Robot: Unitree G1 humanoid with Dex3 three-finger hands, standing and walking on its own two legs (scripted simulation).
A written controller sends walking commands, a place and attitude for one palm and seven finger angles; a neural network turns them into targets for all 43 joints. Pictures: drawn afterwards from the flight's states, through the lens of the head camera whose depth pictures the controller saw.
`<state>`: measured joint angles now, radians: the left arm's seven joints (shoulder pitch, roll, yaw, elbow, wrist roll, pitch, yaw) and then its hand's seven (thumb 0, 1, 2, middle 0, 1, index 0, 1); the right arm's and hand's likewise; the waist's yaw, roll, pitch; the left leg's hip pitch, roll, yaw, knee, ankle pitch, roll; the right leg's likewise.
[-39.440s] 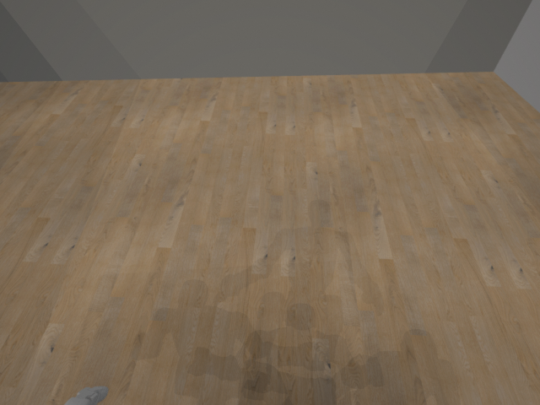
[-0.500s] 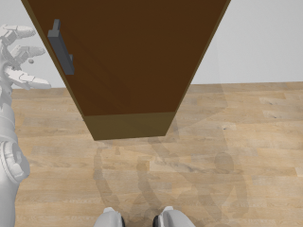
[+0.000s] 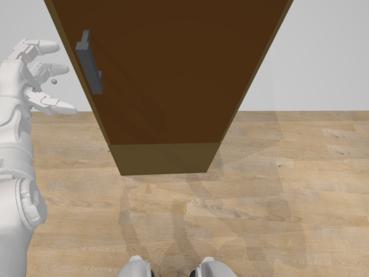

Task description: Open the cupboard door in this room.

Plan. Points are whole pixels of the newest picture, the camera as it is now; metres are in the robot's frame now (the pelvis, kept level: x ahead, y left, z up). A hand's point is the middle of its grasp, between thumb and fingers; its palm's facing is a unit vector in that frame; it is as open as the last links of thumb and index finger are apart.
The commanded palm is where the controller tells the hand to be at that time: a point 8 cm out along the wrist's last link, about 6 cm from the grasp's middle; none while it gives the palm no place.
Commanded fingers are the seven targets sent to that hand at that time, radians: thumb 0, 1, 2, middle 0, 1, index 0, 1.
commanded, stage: slide the fingers in behind the handle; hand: left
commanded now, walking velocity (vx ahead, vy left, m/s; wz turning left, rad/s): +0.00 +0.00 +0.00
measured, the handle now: (92, 63) +0.55 +0.17 +0.10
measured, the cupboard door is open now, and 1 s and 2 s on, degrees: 0 0 0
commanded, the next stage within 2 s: close the thumb around the handle in 1.70 s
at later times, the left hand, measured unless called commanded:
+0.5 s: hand (68, 78) +0.50 +0.21 +0.10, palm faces +0.02 -1.00 -0.01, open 13.7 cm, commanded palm +0.48 +0.25 +0.10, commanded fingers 0.00 -0.50 0.30 -0.30 -1.20 -0.30 -1.20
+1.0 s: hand (87, 81) +0.50 +0.18 +0.10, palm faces +0.01 -1.00 -0.01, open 14.0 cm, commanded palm +0.47 +0.22 +0.10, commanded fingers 0.00 -0.50 0.30 -0.30 -1.20 -0.30 -1.20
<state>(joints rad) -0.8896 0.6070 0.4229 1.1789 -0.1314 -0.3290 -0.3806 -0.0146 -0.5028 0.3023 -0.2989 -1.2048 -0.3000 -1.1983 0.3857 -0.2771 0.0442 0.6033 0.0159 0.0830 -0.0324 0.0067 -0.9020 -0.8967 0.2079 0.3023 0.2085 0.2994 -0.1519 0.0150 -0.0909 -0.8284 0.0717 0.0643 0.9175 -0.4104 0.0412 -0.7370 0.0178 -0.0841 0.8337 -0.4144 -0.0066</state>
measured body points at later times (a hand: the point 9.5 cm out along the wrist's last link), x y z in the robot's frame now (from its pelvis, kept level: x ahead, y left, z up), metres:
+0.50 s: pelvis -0.01 -0.01 +0.00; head +0.11 +0.02 +0.43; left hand +0.50 +0.27 +0.10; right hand -0.02 -0.28 -0.11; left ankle +0.01 +0.09 -0.69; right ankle -0.01 -0.12 -0.69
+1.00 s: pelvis +0.00 -0.01 +0.00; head +0.10 +0.01 +0.44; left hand +0.49 +0.23 +0.10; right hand +0.02 -0.27 -0.11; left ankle +0.01 +0.09 -0.69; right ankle -0.01 -0.12 -0.69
